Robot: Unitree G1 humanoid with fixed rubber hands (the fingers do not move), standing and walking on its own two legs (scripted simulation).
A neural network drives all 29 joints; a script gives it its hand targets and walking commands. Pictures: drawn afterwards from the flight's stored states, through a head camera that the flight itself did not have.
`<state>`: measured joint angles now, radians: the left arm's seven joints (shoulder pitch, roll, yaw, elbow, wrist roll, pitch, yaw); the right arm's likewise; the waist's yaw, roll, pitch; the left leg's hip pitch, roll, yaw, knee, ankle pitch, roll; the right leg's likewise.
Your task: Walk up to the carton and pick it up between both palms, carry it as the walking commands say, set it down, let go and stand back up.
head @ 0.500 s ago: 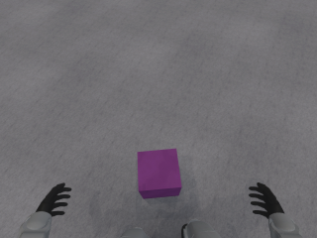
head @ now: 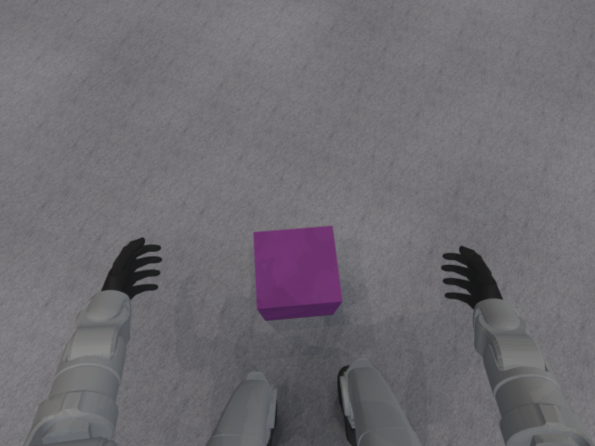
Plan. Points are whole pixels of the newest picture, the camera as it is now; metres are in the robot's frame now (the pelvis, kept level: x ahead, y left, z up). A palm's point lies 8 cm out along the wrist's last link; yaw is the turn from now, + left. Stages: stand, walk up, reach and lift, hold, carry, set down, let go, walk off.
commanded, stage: reach and lift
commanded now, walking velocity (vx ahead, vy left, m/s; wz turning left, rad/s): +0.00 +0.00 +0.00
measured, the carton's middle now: (296, 276) +0.45 +0.01 -0.59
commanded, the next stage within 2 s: none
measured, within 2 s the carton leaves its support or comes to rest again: neither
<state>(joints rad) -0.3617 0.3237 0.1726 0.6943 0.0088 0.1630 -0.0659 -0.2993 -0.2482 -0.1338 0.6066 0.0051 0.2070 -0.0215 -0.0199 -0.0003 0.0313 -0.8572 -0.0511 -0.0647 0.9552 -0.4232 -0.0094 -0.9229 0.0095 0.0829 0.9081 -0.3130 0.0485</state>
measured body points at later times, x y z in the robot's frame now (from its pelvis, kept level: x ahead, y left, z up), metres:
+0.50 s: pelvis -0.03 -0.01 -0.04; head +0.24 -0.01 +0.32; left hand +0.45 +0.24 -0.13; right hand +0.45 -0.19 -0.15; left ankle +0.02 +0.12 -0.68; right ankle +0.07 -0.14 -0.68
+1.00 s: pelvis -0.02 -0.01 -0.08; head +0.29 +0.00 +0.24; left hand +0.48 +0.22 -0.20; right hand +0.48 -0.18 -0.22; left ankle +0.02 +0.12 -0.68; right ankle +0.07 -0.14 -0.68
